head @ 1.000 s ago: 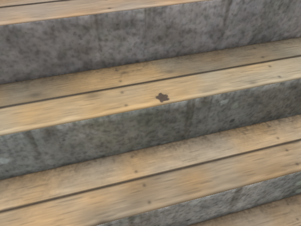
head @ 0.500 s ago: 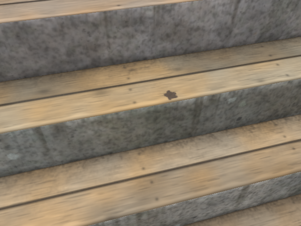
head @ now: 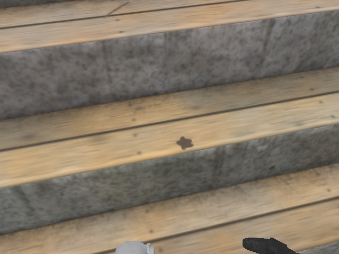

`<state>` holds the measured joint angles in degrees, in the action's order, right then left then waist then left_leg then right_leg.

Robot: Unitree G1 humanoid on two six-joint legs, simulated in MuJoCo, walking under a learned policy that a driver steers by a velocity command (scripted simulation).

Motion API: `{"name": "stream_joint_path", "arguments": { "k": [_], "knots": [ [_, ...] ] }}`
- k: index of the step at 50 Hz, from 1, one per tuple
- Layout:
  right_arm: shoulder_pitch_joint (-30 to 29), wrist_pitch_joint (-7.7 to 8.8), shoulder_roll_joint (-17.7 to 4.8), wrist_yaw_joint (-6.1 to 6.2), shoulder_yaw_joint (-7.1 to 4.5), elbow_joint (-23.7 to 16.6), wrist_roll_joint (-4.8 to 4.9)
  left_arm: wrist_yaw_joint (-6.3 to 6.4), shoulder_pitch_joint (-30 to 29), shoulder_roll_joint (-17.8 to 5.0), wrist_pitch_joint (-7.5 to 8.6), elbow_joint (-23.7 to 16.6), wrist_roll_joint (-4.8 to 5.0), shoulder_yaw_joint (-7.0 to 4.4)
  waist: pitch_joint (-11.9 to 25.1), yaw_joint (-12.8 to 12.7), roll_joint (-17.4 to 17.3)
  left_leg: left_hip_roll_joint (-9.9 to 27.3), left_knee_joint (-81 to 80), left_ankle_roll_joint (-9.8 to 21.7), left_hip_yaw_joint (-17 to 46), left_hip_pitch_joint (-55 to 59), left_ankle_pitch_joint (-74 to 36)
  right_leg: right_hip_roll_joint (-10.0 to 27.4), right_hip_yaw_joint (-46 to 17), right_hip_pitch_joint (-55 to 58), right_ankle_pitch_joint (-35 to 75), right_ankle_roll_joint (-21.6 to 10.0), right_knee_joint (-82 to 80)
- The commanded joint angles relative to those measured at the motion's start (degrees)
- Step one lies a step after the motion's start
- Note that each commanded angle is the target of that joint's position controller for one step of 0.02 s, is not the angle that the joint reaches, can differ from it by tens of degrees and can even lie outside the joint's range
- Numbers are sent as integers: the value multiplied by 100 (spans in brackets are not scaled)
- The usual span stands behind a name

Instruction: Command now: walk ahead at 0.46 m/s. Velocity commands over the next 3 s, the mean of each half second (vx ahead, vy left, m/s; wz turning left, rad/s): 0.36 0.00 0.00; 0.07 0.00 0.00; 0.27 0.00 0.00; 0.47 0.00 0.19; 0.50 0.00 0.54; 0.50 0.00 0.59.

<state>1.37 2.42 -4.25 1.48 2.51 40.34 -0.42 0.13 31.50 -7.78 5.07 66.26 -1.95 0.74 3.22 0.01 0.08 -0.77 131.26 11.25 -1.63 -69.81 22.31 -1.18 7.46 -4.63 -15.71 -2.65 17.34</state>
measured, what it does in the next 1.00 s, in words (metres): climbs: left foot 0.21 m higher, then right foot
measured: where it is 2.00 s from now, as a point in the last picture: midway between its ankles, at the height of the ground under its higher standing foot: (267, 236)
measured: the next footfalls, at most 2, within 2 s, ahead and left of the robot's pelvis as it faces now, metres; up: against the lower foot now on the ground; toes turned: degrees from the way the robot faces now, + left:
left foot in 0.14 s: +0.19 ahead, +0.09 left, +0.21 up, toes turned +2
right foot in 0.60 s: +0.24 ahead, -0.16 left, +0.20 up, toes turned -7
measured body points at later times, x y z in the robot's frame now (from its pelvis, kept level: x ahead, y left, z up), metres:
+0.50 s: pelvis +0.12 -0.02 +0.18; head +0.13 -0.02 +0.63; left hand +0.23 +0.17 +0.05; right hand +0.10 -0.24 +0.02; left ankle +0.14 +0.09 -0.54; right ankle +0.20 -0.15 -0.40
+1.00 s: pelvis +0.16 -0.08 +0.20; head +0.17 -0.09 +0.65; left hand +0.16 +0.13 +0.05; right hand +0.15 -0.30 +0.04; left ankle +0.15 +0.09 -0.54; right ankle +0.20 -0.16 -0.54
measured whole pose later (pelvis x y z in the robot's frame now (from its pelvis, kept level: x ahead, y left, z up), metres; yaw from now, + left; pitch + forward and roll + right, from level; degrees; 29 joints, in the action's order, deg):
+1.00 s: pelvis +0.16 -0.08 +0.20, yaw +0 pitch +0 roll -1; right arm 19.2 -0.5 -8.5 3.5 0.5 62.0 -0.1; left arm 2.9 19.9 -6.3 2.8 58.9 -0.4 -0.9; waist -0.5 -0.3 -2.2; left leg 6.1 26.2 -1.1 0.6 -10.5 15.9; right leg -1.8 8.3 -14.0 -9.1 -4.3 22.9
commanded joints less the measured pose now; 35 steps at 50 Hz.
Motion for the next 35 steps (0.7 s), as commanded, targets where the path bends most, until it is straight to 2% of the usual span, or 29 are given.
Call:
{"name": "stream_joint_path", "arguments": {
  "k": [1,2,3,4,5,6,7,8,9,10,11,12,13,15,16,19,20,21,23,25,26,27,28,29,30,31,32,33,35],
  "knots": [
    [-1025,-146,32,13,277,-1106,41,83,-255,-318,181,-52,241,105,-1257,398,322,456,-2036,-8,-666,711,-60,1317,-540,-1976,2031,-696,-2318],
    [-329,-221,-55,26,315,-717,92,141,-593,-459,119,-262,456,88,-617,606,341,155,-3498,46,-1237,2738,63,953,291,-2371,4914,-751,-2371],
    [-4,-186,-193,52,270,-408,268,228,-565,-667,188,-436,655,72,-118,559,260,-244,-4363,-102,-1469,4068,451,1029,187,-2249,8692,-982,-1469],
    [847,-238,-199,166,230,-129,313,302,-373,-1279,297,-351,743,-81,737,1035,881,-296,-4592,-68,-1208,4605,432,1557,-48,-1241,11440,-1186,-507],
    [1022,-206,-349,212,175,3,335,239,9,-1447,358,-315,792,-198,1569,993,839,-390,-5447,-62,-993,5106,413,1590,-249,-572,11959,-1111,728],
    [1010,-119,-502,194,85,238,397,130,465,-1320,356,-375,719,-224,2269,602,418,-259,-6312,157,-267,6167,628,1245,-404,-1153,10925,-884,1950],
    [1597,-190,-765,234,-36,534,271,-39,504,-1506,426,-476,602,-299,2771,693,68,-121,-7389,137,545,6610,1214,1055,-435,-1248,9448,-951,2910],
    [1837,-316,-1204,240,-252,1033,140,-227,143,-1142,470,-677,326,-297,2863,595,-1366,526,-8287,519,1923,6982,1543,212,-552,-2399,4735,-854,5142],
    [1916,-389,-1557,168,-519,1278,-122,-316,-1114,-679,478,-1062,-86,-319,2365,751,-1153,1030,-9295,639,2953,6125,1652,-380,-1106,-2796,2324,-637,8108],
    [1232,-384,-1514,160,-565,1362,-233,-209,-2110,-5,404,-1610,-165,-239,1152,529,-77,804,-9627,322,2414,5319,1067,-367,-1918,-3984,1928,-668,9685],
    [987,-332,-1246,201,-553,1482,-373,-181,-2051,155,202,-2077,-123,-191,652,151,-286,1521,-10365,189,3399,4472,2593,-454,-1760,-4944,1843,-711,10280],
    [919,-220,-766,131,-464,1845,-281,-130,-2152,456,49,-2311,-217,-57,-242,-159,-181,1493,-10470,-73,3311,3825,2890,-272,-1813,-5503,1573,-730,10301],
    [771,-153,-283,62,-366,2021,-225,-72,-1844,509,-80,-2327,-170,-4,-738,-458,-65,1283,-10419,-291,2759,3309,2507,-287,-1913,-5596,1287,-665,10287],
    [695,87,-89,22,-290,2112,-279,-35,-1115,351,-158,-2077,-70,-8,-887,-727,237,1127,-10557,-245,1798,2996,1405,-325,-1714,-5400,1287,-463,9785],
    [860,187,-119,31,-287,2215,-203,-9,-1172,398,-176,-2103,-69,20,-962,-781,279,1128,-10592,-248,1488,3030,950,-197,-1706,-5458,1409,-388,9361],
    [1079,400,-603,62,-389,2162,-44,105,-1394,129,-265,-2113,27,-49,-729,-697,126,1250,-10847,3,1053,3264,249,0,-1361,-5170,1772,-205,8489],
    [1059,426,-665,63,-424,2136,-35,153,-1143,106,-303,-1936,73,-82,-461,-767,-166,1262,-10814,140,912,3231,-12,41,-1022,-4819,1808,-216,8824],
    [1102,449,-767,78,-469,2079,-22,167,-1186,3,-332,-1954,82,-121,-421,-745,-228,1281,-10882,175,872,3406,52,224,-931,-4758,1850,-190,8491],
    [1014,448,-753,186,-501,1932,-32,122,-1326,-176,-364,-1858,115,-188,-273,-647,-316,1148,-11076,14,610,3674,-355,602,-634,-3911,1796,-168,6678],
    [1025,430,-920,305,-579,1895,-101,109,-1461,17,-365,-1783,189,-131,-41,-496,-878,1158,-11297,30,526,4021,-776,736,-340,-2902,1333,-317,5099],
    [984,415,-969,337,-589,1854,-138,112,-1405,211,-363,-1741,269,-106,-50,-500,-998,1273,-11368,46,480,4155,-1141,796,-237,-2362,1105,-397,4222],
    [1161,366,-1059,340,-628,1826,-192,117,-1224,249,-351,-1658,308,-114,62,-383,-1132,1369,-11304,66,651,4621,-1640,714,-108,-1985,677,-428,3278],
    [1419,288,-1077,318,-647,1876,-174,163,-1058,307,-314,-1535,278,-125,85,-372,-1010,1465,-11029,43,724,5146,-2598,502,122,-1661,685,-405,2164],
    [1883,209,-997,269,-663,2018,-136,207,-795,195,-229,-1369,258,-173,44,-348,-554,1250,-10122,-65,555,5814,-3628,108,380,-1407,589,-343,829],
    [2380,146,-918,185,-690,2080,-106,191,-741,82,-86,-1216,175,-181,14,-95,-13,1009,-9161,-236,353,6038,-3175,192,60,-1152,834,-176,129],
    [2835,60,-619,103,-639,1975,-120,186,-627,-42,-8,-1136,167,-153,281,315,680,904,-8665,-638,370,5186,-634,1174,-1128,-207,3530,-155,672],
    [3014,-68,-140,14,-497,1963,110,176,-861,157,-39,-1226,93,-5,577,415,1302,771,-8717,-960,201,4658,89,1934,-2030,119,4499,-622,426],
    [2671,-151,-141,4,-450,1980,223,192,-1092,323,-55,-1293,-7,29,332,246,1290,732,-8836,-1040,146,4639,8,2005,-2445,-477,2959,-889,-71],
    [2069,-213,-358,9,-432,1935,141,263,-1325,109,-118,-1253,3,-27,-227,211,702,730,-9358,-957,170,4895,-246,1598,-2004,-1039,1215,-629,-268]
  ]
}}
Over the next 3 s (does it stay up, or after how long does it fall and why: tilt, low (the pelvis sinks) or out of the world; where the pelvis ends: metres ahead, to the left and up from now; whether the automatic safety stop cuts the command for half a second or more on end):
stays up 0.86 -0.22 0.73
